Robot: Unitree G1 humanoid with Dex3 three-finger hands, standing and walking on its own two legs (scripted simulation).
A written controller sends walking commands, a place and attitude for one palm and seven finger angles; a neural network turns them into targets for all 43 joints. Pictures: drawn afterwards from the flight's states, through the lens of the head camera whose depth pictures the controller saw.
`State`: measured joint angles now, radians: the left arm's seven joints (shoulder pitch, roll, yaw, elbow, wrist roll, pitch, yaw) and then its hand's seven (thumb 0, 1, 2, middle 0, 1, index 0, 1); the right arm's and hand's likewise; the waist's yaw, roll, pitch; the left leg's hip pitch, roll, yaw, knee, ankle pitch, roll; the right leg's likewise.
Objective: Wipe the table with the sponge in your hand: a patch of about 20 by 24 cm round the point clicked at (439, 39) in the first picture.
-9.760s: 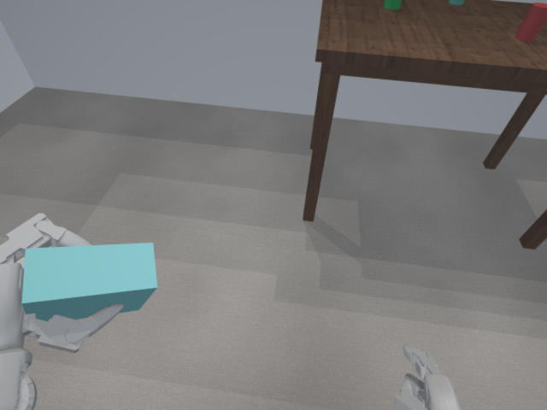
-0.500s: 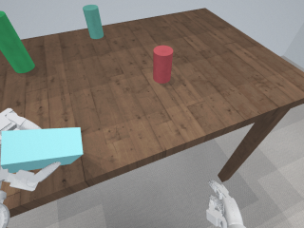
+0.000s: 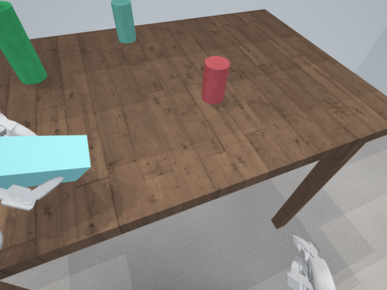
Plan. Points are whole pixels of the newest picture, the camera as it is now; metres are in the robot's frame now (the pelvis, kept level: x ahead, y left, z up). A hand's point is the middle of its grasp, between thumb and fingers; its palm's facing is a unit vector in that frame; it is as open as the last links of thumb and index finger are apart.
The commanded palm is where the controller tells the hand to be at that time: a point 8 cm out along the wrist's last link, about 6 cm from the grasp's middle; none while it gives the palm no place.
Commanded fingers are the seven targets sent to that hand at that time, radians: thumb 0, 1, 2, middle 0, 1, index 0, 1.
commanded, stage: come to a stop and stand still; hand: left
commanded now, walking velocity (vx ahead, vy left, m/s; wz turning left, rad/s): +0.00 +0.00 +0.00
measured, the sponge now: (54, 162) +0.26 +0.26 +0.16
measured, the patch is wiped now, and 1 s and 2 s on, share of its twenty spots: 0.00 0.00 0.00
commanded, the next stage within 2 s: look again from close up in 0.64 s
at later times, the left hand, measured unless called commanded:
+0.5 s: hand (18, 175) +0.23 +0.30 +0.16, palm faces +0.40 -0.85 -0.35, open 9.4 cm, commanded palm +0.17 +0.33 +0.18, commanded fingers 0.00 0.10 1.30 -1.20 -1.60 -1.20 -1.60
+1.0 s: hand (25, 176) +0.23 +0.29 +0.16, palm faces +0.41 -0.84 -0.36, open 9.4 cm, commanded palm +0.17 +0.32 +0.18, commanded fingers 0.00 0.10 1.30 -1.20 -1.60 -1.20 -1.60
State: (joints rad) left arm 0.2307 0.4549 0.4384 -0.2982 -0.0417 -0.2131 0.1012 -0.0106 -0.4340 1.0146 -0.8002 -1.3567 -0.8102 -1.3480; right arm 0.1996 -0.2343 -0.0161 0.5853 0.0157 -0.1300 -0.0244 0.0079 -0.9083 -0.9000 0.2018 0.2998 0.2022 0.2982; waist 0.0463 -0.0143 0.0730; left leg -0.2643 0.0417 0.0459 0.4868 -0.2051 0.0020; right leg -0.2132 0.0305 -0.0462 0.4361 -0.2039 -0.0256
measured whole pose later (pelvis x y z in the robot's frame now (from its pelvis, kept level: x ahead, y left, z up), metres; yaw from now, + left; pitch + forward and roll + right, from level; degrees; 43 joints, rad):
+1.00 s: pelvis +0.02 +0.04 +0.00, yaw +1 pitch -2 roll -2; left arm 0.42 0.35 0.35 -0.47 -0.03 -0.19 0.12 -0.01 -0.43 1.02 -0.79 -1.36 -0.80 -1.36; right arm 0.18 -0.20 0.01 0.58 0.02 -0.12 -0.03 0.01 -0.91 -0.90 0.20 0.30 0.20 0.30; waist 0.02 -0.02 0.09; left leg -0.22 -0.01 0.05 0.47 -0.22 0.05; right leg -0.15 -0.02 -0.04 0.39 -0.21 0.03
